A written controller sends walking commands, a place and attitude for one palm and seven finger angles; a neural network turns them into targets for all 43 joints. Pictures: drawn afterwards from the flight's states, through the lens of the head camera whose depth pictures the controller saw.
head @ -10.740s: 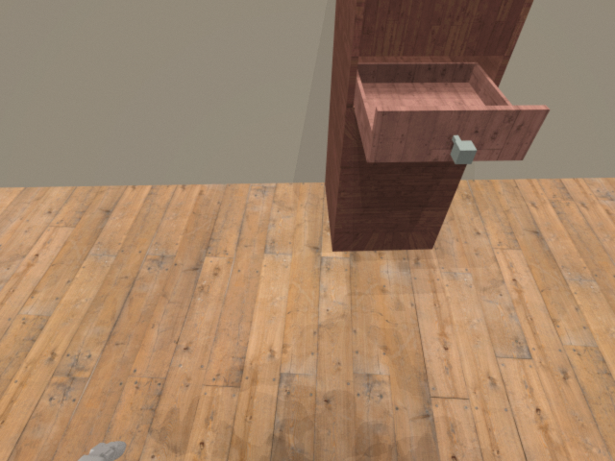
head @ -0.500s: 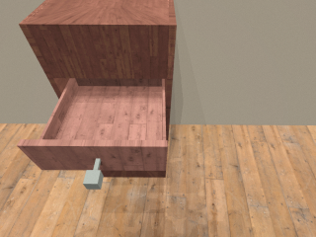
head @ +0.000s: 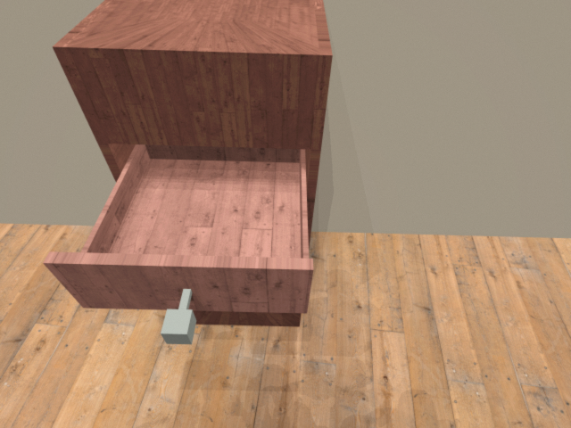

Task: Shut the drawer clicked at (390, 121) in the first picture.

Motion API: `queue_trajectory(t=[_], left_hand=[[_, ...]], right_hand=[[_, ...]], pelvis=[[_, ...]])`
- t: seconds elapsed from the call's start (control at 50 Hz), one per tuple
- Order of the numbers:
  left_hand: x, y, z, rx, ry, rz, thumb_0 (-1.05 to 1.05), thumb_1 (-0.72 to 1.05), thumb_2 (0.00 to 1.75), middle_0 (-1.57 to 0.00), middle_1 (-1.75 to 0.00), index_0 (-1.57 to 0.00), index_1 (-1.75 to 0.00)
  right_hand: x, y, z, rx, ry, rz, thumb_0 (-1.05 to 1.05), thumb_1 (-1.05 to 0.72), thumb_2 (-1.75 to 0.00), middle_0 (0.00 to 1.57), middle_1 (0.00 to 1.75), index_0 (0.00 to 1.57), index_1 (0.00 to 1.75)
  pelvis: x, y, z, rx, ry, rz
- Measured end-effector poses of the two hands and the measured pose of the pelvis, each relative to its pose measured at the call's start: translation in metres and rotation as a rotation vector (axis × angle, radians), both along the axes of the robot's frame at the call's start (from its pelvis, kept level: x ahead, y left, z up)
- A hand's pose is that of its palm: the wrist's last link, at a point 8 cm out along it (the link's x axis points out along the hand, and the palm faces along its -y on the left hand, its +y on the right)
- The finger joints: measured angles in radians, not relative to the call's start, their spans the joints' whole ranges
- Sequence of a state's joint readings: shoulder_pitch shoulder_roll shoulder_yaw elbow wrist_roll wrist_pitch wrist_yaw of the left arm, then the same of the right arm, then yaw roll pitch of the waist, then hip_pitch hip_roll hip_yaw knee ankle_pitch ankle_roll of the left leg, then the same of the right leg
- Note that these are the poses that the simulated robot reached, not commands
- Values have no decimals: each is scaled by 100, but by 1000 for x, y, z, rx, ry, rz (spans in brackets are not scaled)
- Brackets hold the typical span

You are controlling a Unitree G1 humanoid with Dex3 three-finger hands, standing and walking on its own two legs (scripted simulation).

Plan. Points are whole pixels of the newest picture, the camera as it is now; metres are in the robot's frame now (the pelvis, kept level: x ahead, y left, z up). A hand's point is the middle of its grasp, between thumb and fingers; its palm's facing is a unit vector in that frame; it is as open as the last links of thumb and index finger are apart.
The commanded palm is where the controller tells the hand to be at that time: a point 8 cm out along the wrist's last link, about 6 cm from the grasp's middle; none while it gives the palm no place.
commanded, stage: look again from close up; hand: left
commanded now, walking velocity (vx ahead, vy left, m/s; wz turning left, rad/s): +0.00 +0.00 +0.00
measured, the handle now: (182, 314) +0.28 +0.18 -0.02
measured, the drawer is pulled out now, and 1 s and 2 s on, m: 0.28 0.28 0.28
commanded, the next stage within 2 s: raise the hand and make a fist in 0.50 s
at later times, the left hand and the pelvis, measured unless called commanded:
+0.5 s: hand out of the picture -0.02 +0.15 -0.18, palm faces +0.05 -0.99 -0.16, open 7.4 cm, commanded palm none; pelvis +0.00 -0.01 +0.00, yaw +0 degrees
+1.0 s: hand (172, 419) +0.14 +0.16 -0.02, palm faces +0.21 -0.98 +0.00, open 7.2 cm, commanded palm +0.08 +0.20 -0.03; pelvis -0.02 -0.04 -0.05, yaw +2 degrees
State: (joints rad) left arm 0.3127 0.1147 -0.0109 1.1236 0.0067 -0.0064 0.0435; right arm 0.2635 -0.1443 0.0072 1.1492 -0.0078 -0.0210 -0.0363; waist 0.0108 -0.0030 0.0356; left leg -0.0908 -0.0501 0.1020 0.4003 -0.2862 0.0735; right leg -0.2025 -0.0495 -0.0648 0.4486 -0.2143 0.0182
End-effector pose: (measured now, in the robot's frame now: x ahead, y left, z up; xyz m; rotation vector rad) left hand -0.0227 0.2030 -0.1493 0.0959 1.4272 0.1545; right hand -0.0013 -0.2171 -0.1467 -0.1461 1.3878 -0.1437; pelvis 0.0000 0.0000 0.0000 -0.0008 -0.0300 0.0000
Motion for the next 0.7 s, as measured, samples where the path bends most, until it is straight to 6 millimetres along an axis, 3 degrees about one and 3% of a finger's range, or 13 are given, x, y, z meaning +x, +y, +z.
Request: queue_trajectory(t=[0.32,0.62,0.66,0.7], left_hand=[[1,1,3,15,7,-5,0,91,90,-20,-30,-20,-30],[-7,-14,1,-1,18,-5,0,91,90,-20,-30,-20,-30],[6,-1,13,51,-49,39,4,95,90,-21,-30,-20,-30],[39,17,39,143,-280,60,7,98,90,-22,-31,-22,-31]], right_hand=[[-35,16,-4,46,77,-40,1,-90,-90,20,30,20,30],[-34,9,-3,44,69,-45,1,-90,-90,20,30,20,30],[-21,3,2,26,-39,-34,1,-91,-90,20,30,20,30],[-6,-12,6,-13,-171,-17,3,-92,-90,20,30,20,30]], pelvis=[[-2,-2,0,3,5,-5],[-2,-8,0,0,12,-5],[-3,-11,-2,6,15,-6],[-3,-13,-4,21,24,5]])
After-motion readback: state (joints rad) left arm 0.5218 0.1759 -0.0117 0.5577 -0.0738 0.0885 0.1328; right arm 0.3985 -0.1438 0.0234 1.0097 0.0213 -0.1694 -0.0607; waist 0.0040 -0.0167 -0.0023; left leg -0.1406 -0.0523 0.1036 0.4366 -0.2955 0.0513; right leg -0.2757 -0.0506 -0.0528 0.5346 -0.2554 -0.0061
